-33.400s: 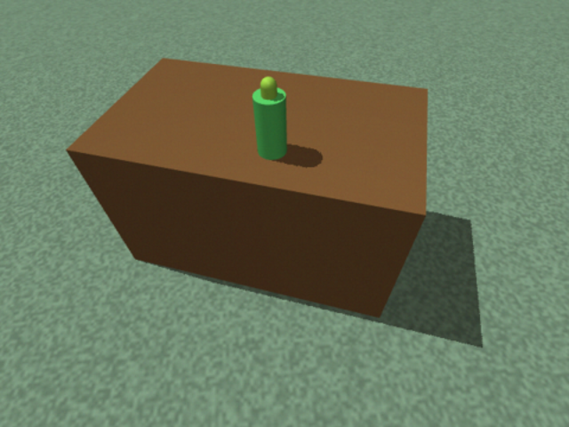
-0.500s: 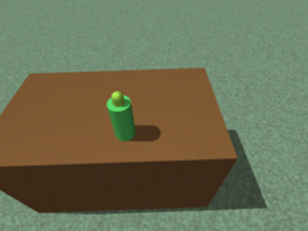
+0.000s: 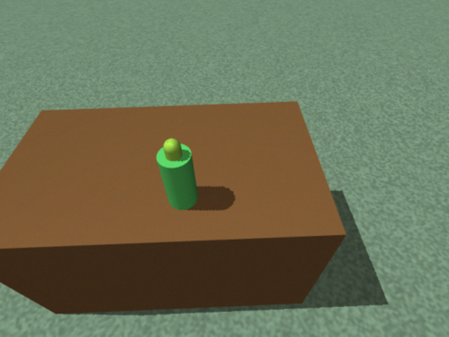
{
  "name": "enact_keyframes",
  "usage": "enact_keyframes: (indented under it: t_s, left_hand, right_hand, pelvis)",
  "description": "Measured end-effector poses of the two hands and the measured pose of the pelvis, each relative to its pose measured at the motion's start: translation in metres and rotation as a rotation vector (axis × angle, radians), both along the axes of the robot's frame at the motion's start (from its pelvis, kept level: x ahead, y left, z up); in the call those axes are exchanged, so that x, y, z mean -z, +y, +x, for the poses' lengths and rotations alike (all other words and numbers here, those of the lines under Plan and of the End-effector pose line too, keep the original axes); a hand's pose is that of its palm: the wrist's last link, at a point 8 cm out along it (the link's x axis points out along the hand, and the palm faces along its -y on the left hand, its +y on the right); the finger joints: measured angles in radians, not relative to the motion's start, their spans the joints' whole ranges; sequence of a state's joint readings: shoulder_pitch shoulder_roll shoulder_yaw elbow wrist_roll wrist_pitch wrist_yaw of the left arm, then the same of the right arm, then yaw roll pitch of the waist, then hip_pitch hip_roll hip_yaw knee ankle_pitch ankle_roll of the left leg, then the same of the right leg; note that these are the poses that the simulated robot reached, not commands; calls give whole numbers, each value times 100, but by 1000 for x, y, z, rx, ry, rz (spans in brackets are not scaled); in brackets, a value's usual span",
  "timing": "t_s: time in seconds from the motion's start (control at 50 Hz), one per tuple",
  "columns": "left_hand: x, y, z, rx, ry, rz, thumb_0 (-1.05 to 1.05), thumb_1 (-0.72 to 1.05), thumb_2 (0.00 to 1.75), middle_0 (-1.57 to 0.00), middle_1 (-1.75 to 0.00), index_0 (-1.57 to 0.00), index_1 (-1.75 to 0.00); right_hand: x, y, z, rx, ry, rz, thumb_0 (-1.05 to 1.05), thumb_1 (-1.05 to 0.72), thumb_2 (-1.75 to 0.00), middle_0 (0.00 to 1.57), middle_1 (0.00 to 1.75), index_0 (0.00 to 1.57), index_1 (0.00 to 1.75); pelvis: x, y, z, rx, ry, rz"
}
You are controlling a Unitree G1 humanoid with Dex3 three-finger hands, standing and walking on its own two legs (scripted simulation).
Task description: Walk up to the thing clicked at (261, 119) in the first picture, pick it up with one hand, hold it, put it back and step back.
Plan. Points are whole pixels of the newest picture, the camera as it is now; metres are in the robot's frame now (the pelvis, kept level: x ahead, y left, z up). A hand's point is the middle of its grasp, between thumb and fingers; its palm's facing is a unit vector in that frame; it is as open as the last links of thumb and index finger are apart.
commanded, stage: stand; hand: left
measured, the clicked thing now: (177, 172) +0.52 +0.15 -0.07
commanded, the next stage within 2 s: step back in 1.74 s
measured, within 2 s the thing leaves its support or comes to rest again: neither
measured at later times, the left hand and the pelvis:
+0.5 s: hand out of the picture +0.06 +0.25 -0.16, palm faces -0.02 -0.94 -0.33, open 7.4 cm; pelvis +0.01 +0.00 +0.00, yaw +0 degrees
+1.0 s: hand out of the picture +0.08 +0.26 -0.16, palm faces -0.02 -0.94 -0.33, open 7.4 cm; pelvis +0.01 +0.01 +0.00, yaw +0 degrees
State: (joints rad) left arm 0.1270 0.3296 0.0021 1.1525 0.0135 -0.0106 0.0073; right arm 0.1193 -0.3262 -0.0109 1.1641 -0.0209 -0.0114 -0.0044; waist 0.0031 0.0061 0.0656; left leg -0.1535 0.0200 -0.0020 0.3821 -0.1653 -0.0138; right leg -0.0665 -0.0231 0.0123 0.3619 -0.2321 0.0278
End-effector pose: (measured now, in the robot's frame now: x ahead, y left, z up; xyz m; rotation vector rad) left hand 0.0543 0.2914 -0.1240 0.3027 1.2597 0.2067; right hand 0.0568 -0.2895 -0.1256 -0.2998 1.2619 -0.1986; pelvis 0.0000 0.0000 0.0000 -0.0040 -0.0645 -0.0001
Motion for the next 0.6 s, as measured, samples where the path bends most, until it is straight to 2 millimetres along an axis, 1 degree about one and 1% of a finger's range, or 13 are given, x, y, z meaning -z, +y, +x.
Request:
enact_keyframes:
  t_s: [0.14, 0.44, 0.6]
  left_hand:
    - [-1, 3, 5, 1, 1, -1, 1, 90, 90, -20, -30, -20, -30]
    - [0, 6, 3, 1, 29, -2, 1, 90, 90, -20, -30, -20, -30]
    - [0, 6, 7, 2, 25, -3, 1, 90, 90, -20, -30, -20, -30]
  right_hand:
    - [-2, 2, 5, -2, -9, 1, 1, -90, -90, 21, 30, 20, 30]
    - [-3, 1, 8, 5, 3, -5, 1, -90, -90, 21, 30, 20, 30]
    - [-5, 0, 13, 4, -1, -10, 1, -90, -90, 21, 30, 20, 30]
  pelvis:
    - [-1, 2, 2, 4, 4, 3]
    - [-2, 5, 7, 3, 16, 3]
    - [-2, 5, 9, 4, 17, 3]
